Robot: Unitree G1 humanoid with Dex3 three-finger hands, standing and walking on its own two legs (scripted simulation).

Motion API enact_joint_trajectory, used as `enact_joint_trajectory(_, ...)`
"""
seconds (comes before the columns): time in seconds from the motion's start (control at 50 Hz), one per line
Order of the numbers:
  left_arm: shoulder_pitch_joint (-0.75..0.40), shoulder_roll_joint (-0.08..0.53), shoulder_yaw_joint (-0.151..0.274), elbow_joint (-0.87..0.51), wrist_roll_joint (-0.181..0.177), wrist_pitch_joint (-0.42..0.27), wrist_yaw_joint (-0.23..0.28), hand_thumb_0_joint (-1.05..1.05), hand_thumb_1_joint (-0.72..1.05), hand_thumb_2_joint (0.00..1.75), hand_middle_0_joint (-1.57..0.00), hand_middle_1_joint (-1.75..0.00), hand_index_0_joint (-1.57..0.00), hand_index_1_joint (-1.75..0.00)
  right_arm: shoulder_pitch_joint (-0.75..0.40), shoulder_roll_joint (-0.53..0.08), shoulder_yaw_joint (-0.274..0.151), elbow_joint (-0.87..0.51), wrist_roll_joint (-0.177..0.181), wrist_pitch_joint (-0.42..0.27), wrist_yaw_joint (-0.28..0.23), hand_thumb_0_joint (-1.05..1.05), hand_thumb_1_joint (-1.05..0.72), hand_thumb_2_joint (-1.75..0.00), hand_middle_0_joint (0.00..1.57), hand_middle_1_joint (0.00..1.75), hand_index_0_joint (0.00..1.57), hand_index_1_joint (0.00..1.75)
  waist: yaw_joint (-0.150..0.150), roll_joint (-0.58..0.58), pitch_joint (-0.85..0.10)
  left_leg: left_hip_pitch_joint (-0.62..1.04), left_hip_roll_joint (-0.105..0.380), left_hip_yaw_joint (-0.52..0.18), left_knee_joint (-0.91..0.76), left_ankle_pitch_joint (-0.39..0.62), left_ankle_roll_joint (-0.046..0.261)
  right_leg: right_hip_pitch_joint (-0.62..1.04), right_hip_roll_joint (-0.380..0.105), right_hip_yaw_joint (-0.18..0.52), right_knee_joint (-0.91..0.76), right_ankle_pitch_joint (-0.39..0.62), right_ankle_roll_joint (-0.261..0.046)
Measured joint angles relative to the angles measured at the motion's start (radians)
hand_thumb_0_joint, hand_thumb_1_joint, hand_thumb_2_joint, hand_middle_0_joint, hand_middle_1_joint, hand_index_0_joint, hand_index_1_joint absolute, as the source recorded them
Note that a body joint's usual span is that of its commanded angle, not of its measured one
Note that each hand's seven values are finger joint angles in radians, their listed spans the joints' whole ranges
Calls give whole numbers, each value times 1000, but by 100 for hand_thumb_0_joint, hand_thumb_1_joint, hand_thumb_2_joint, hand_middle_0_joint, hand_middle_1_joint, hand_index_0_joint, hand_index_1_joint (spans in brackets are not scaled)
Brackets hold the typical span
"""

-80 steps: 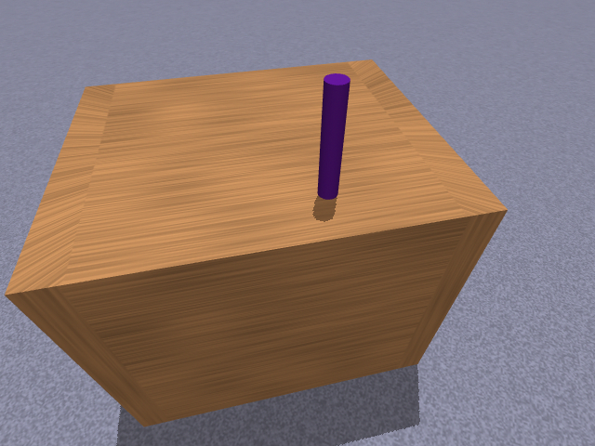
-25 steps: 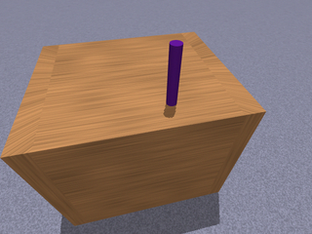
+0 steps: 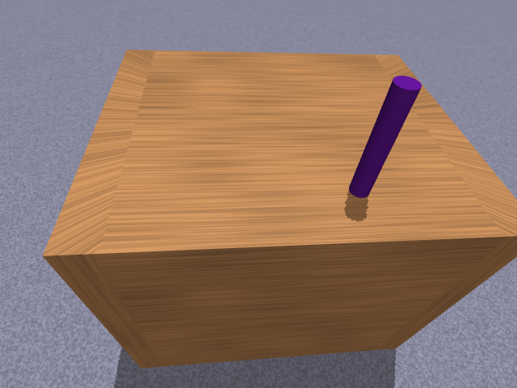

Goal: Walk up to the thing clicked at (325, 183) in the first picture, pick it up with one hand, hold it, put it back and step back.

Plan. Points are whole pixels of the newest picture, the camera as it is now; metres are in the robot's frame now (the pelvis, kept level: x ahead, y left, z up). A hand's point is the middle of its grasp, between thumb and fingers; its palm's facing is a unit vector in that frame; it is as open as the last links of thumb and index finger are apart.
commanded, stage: walk up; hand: right
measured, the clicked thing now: (379, 145) +0.52 -0.21 +0.11
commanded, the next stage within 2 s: stand in 1.62 s
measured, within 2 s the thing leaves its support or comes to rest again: neither
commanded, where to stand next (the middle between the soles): +0.08 -0.02 m, yaw +4 degrees
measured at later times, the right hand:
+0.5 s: hand out of the picture +0.16 -0.28 -0.15, palm faces -0.14 +0.90 -0.41, open 7.4 cm
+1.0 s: hand out of the picture +0.15 -0.28 -0.13, palm faces -0.14 +0.93 -0.33, open 7.4 cm
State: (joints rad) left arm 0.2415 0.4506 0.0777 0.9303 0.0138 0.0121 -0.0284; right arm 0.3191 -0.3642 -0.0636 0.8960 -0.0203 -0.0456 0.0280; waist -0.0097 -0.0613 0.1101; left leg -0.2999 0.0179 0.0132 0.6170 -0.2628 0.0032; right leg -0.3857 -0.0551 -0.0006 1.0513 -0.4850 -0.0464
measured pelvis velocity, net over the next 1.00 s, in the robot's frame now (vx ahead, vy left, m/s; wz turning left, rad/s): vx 0.03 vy -0.05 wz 0.11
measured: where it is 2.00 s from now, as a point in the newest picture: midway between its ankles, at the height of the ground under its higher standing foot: outside the picture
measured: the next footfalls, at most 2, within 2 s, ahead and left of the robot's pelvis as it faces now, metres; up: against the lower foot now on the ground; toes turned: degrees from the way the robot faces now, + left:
right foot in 0.18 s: +0.11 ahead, -0.16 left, +0.00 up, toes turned +3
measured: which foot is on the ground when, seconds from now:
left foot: down 0.00-1.00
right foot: up 0.00-0.16, down 0.18-1.00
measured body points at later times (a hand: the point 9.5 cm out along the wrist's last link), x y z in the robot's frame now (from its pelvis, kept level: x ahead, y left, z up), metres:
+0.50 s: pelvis +0.04 -0.03 -0.01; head +0.08 -0.01 +0.44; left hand +0.12 +0.28 -0.13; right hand +0.17 -0.33 -0.12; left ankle +0.02 +0.09 -0.72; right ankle +0.07 -0.16 -0.72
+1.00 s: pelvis +0.03 -0.05 +0.02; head +0.04 -0.05 +0.47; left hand +0.09 +0.26 -0.11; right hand +0.16 -0.33 -0.11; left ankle +0.02 +0.09 -0.72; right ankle +0.08 -0.16 -0.72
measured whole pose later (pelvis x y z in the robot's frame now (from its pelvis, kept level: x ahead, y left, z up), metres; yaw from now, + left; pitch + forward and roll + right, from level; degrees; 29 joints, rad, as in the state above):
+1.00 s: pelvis +0.03 -0.05 +0.02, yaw +6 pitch -3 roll +0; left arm 0.07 0.35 0.02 1.11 0.00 0.00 -0.02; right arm 0.09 -0.35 0.00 1.10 0.00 -0.01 0.01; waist 0.01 0.01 0.07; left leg -0.13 0.02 -0.04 0.38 -0.20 -0.03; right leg -0.17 -0.02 -0.06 0.38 -0.16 0.00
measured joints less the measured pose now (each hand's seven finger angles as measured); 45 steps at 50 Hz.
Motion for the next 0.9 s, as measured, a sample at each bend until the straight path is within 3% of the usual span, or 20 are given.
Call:
enact_joint_trajectory(0.08, -11, -20, -1, -22, 3, 13, -4, 0, 91, 90, -20, -30, -20, -30, 8, 1, 14, -23, -2, -5, -24, 0, -90, -89, 21, 30, 20, 30, -3, 11, 5, 19, 1, -18, -6, -15, -7, -28, -8, -20, -160, 49, 17)
enact_joint_trajectory(0.16, -24, -40, -1, -36, 2, 19, -2, 0, 91, 90, -20, -30, -20, -30, -13, -13, 24, -40, 8, 13, -39, 0, -90, -89, 21, 30, 20, 30, -5, 37, 6, -12, 12, -48, 75, -71, -27, 18, 8, -31, -315, 148, 5)
enact_joint_trajectory(0.2, -32, -50, -1, -37, 9, 16, 1, 0, 91, 90, -20, -30, -20, -30, -36, -24, 27, -41, 19, 29, -46, 0, -90, -89, 21, 30, 20, 30, 2, 57, 4, -38, 24, -65, 138, -109, -36, 37, 21, -40, -347, 180, 26)
enact_joint_trajectory(0.28, -66, -80, -23, -44, 6, 12, 1, 0, 90, 90, -20, -30, -20, -30, -96, -38, 21, -28, 28, 49, -59, 0, -90, -89, 21, 30, 20, 30, 13, 67, 13, -88, -25, -74, 320, -285, 5, 18, 0, -53, -297, 140, 36)
enact_joint_trajectory(0.32, -82, -94, -35, -49, 10, 5, 6, 0, 90, 89, -20, -30, -20, -30, -118, -46, 20, -23, 35, 44, -57, 0, -91, -89, 21, 30, 20, 30, 20, 68, 14, -85, -36, -54, 338, -301, 13, 14, -10, -56, -303, 143, 37)
enact_joint_trajectory(0.36, -94, -97, -45, -53, 11, 0, 9, 0, 90, 89, -20, -30, -20, -30, -131, -47, 22, -19, 34, 33, -53, 0, -91, -89, 21, 30, 20, 30, 22, 62, 10, -50, -35, -31, 245, -266, 14, 7, -18, -61, -303, 143, 42)
enact_joint_trajectory(0.42, -114, -83, -50, -50, -5, 3, 14, 0, 90, 89, -20, -30, -21, -30, -145, -29, 24, -2, 16, 16, -51, 0, -91, -89, 20, 30, 20, 30, 25, 21, 17, 13, -54, -8, 84, -113, 10, -6, -44, -52, -265, 125, 50)
enact_joint_trajectory(0.48, -129, -79, -51, -24, -17, 14, 19, 0, 90, 89, -20, -30, -20, -30, -146, -15, 38, 14, 10, 13, -40, 0, -91, -89, 21, 30, 20, 30, 21, 22, 10, 15, -40, -28, 90, -126, 7, 23, -8, -26, -289, 66, 28)
enact_joint_trajectory(0.52, -131, -73, -50, -10, -19, 9, 18, 0, 90, 89, -20, -30, -20, -30, -152, -9, 47, 25, 11, 15, -37, 0, -91, -89, 21, 30, 20, 30, 26, 26, 7, 22, -25, -35, 86, -129, -1, 51, 6, -31, -344, 160, 30)
enact_joint_trajectory(0.56, -132, -69, -50, 10, -19, -1, 16, 0, 90, 89, -20, -30, -20, -30, -166, -5, 51, 37, 19, 20, -38, 0, -90, -89, 21, 30, 20, 30, 23, 37, 9, 32, -11, -46, 78, -125, -12, 74, 18, -44, -376, 175, 48)
enact_joint_trajectory(0.9, -165, -96, -62, 154, -17, -14, 6, 0, 90, 90, -20, -30, -20, -30, -235, 7, 68, 170, 23, 36, -19, 0, -91, -89, 21, 30, 20, 30, 23, 70, -34, 160, -5, -57, -194, 33, -30, 197, 25, -60, -622, 298, 45)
